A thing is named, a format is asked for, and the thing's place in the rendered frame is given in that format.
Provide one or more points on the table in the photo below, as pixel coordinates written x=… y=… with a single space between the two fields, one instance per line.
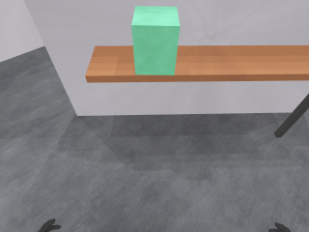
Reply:
x=210 y=63

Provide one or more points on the carton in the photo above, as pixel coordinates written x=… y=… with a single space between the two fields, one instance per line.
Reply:
x=155 y=38

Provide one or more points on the left robot hand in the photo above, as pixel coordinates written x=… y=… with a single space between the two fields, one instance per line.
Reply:
x=49 y=227

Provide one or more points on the right robot hand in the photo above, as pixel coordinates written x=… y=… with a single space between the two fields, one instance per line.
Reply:
x=281 y=228

